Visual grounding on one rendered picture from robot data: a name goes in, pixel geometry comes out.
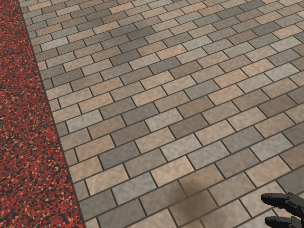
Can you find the right robot hand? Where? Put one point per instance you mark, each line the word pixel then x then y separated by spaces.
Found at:
pixel 292 203

